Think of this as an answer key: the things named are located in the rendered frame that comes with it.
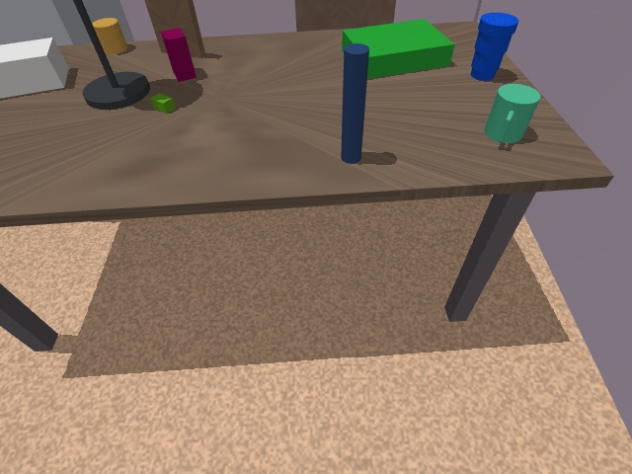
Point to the table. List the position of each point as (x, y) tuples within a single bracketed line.
[(261, 128)]

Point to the desk lamp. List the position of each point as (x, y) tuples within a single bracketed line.
[(114, 90)]

